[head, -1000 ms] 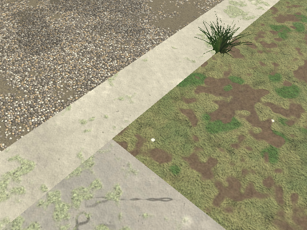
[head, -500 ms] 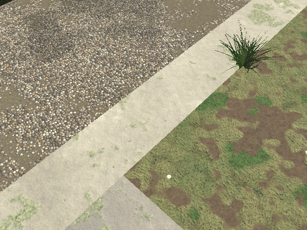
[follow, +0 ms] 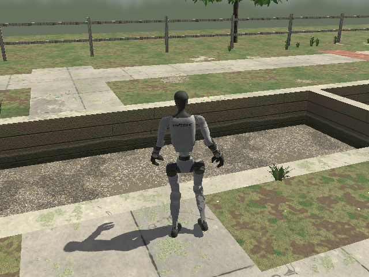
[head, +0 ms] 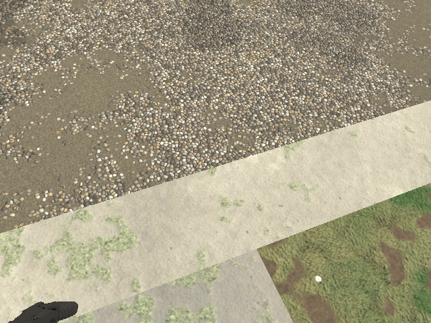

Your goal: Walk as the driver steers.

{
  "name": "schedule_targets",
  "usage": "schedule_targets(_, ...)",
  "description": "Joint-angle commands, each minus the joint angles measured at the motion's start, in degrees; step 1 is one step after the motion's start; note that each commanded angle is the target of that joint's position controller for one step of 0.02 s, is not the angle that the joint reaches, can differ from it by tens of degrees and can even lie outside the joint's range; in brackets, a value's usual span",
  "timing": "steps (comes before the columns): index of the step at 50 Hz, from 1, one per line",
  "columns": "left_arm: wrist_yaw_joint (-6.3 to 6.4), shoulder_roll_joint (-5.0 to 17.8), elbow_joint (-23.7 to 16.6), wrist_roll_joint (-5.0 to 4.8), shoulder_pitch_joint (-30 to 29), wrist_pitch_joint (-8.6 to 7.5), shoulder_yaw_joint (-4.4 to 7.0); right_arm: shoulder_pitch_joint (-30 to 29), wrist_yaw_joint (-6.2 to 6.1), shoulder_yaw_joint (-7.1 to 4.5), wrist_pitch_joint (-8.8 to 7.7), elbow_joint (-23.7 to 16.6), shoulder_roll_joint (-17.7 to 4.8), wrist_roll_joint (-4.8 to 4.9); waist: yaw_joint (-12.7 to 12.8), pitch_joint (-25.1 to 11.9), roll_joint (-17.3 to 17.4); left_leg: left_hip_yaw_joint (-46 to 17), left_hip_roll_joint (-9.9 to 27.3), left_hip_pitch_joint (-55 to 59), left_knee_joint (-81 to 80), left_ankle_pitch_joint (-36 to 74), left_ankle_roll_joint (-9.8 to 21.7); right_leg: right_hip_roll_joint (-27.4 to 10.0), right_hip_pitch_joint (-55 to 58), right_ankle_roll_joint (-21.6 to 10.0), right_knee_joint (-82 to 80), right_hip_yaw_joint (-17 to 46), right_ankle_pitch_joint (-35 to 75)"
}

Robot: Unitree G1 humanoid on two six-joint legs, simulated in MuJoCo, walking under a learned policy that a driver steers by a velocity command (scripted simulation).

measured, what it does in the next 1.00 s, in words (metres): walks ahead, turning left: right foot, then left foot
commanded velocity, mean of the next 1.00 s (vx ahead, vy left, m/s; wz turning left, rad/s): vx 0.69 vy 0.00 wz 0.66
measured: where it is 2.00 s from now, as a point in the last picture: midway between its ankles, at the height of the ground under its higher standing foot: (67, 279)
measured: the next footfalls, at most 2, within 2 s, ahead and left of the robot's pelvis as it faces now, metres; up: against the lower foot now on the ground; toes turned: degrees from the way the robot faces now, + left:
right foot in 0.18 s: +0.10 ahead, -0.14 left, +0.00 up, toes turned +20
left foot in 0.68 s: +0.26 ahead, +0.28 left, +0.00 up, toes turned +45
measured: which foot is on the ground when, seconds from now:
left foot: down 0.00-0.16, up 0.18-0.66, down 0.68-1.00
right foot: up 0.00-0.16, down 0.18-0.66, up 0.68-1.00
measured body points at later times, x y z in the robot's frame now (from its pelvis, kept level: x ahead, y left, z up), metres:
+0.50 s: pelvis +0.12 +0.02 -0.01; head +0.13 +0.00 +0.44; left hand -0.01 +0.29 -0.11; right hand +0.40 -0.14 -0.09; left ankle +0.12 +0.19 -0.64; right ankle +0.07 -0.15 -0.74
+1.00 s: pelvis +0.37 +0.31 -0.02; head +0.39 +0.32 +0.43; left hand +0.31 +0.58 -0.14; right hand +0.55 +0.12 -0.15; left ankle +0.23 +0.25 -0.74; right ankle +0.59 +0.32 -0.68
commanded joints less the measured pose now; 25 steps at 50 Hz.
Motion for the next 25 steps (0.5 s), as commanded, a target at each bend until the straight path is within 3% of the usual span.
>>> schedule_targets(1, -0.48, 4.19, -3.41, -0.22, -1.56, -1.02, 0.96, -1.54, -0.44, -3.01, -0.06, -5.54, -9.98, -0.06, 0.37, -9.86, 9.5, -17.11, 12.03, 11.6, -3.43, 19.81, 7.33, 1.32, -0.73, 0.43, -5.47, 0.35, 1.24)
schedule_targets(4, -1.03, 5.05, -3.47, -0.35, -1.11, -1.69, 1.31, -2.4, -0.16, -3.14, 0.3, -6.6, -9.98, -0.02, 0.01, -9.64, 10.88, -20.82, 11.19, 11.13, -2.47, 19.37, 7.0, 1.36, 2.65, -0.24, -10.45, 1.11, 0.59)
schedule_targets(6, -1.68, 6.2, -3.0, -1.08, 1.84, -2.35, 1.88, -3.88, 0.12, -2.82, 0.38, -7.43, -9.35, 0.54, 1.05, -10.72, 10.48, -22.49, 9.13, 5.64, -4.64, -3.42, 6.3, 0.32, 11.12, -1.48, -17.56, 0.42, 1.68)
schedule_targets(8, -1.88, 6.96, -1.54, -2.25, 7.85, -2.87, 3.01, -4.87, 0.68, -1.73, 0.08, -7.64, -7.53, 0.42, 4.65, -8.57, 8.04, -21.03, 5.04, -9.13, -2.07, -26.48, 4.23, -2.92, 27.94, -3.46, -26.12, -0.46, 4.17)
schedule_targets(9, -1.55, 9.55, -0.9, -1.83, 14.22, -2.86, 3.75, -1.59, 0.98, -0.44, -0.2, -6.73, -3.32, -0.06, 5.69, -12.18, 0.48, -12.74, 0.24, -16.82, 12.45, -31.66, 1.57, -13.67, 38.28, -6.92, -28.5, 9.59, -7.99)
schedule_targets(10, -1.88, 13.36, -1.21, 0.85, 15.34, -3.36, 3.77, -2.06, 1.07, 0.37, -1.09, -9.64, -1.35, 0.75, 4.07, -9.24, -11.92, -3.49, -4.31, -28.11, 26.19, -24.54, 0.49, -24.27, 37.79, -12.97, -36.95, 29.4, -24.64)
schedule_targets(11, -2.03, 13.0, -2.58, 1.92, 10.21, -4.42, 3.99, -4.78, 1.27, -0.18, -2.18, -10.91, -5.53, 0.45, 2.63, -2.7, -13.96, -0.81, 2.94, -34.0, 33.11, -17.22, -0.66, -27.04, 31.81, -15.27, -39.37, 33.65, -29.81)
schedule_targets(12, -1.39, 9.57, -3.9, 0.94, 7.46, -4.68, 3.12, -5.21, 1.38, -1.01, -2.41, -9.87, -8.75, -0.08, 2.93, -0.76, -11.73, 1.74, 5.4, -34.46, 36.43, -12.43, -1.83, -24.46, 29.68, -14.0, -39.36, 26.79, -27.27)
schedule_targets(13, -0.79, 7.94, -4.4, -0.02, 7.39, -4.49, 2.5, -3.74, 1.44, -1.35, -2.36, -8.58, -9.09, -0.56, 2.96, -1.33, -9.2, 3.58, 6.53, -33.49, 39.82, -9.37, -3.01, -21.63, 29.57, -11.94, -38.79, 20.63, -23.21)
schedule_targets(15, -0.13, 7.7, -3.75, -0.4, 10.61, -4.45, 1.81, -3.32, 2.2, -0.71, -2.64, -8.91, -6.79, -0.58, 3.74, -0.96, -7.13, 6.7, 8.37, -34.23, 46.71, -5.13, -3.93, -18.99, 28.08, -9.99, -38.84, 12.2, -18.07)
schedule_targets(16, -0.92, 8.83, -2.48, 3.64, 14.81, -3.58, 1.2, -7.15, 5.79, -0.1, -0.85, -9.09, -6.41, -5.93, 4.72, 0.53, -1.4, 7.53, 6.59, -31.05, 47.23, -1.49, -3.77, -18.84, 21.5, -10.65, -41.24, 8.7, -18.52)
schedule_targets(17, -1.45, 9.81, -2.56, 3.72, 14.8, -3.59, 1.65, -6.46, 7.36, 0.07, -0.11, -9.42, -5.1, -4.83, 3.82, 1.3, -4.29, 7.58, 6.36, -31.13, 47.73, 0.45, -3.85, -18.26, 20.81, -10.06, -41.66, 5.88, -17.35)
schedule_targets(19, -1.95, 9.91, -2.9, 2.86, 15.54, -4.13, 1.52, -5.25, 8.37, 0.12, 0.43, -8.43, -5.39, -3.33, 3.44, 0.94, -7.11, 7.41, 6.81, -31.7, 47.88, 3.52, -4.32, -18.45, 21.72, -9.39, -42.31, 1.28, -15.57)
schedule_targets(23, -2.01, 9.37, -1.73, 2.79, 20.61, -4.77, 1.16, -9.04, 8.45, 0.04, 0.34, -7.43, -5.97, -2.99, 5.39, 3.02, -7.71, 8.93, 7.95, -34.93, 42.15, 4.22, -4.18, -19.94, 28.57, -9.18, -43.2, -5.97, -11.01)
schedule_targets(25, -1.66, 8.59, -0.95, 2.97, 23.33, -4.52, 0.78, -12.39, 8.75, 0.6, 0.14, -7.7, -4.9, -3.07, 6.88, 4.84, -7.82, 11.19, 9.21, -34.67, 35.36, 4.12, -3.08, -20.1, 31.58, -9.02, -43.05, -10.49, -8.0)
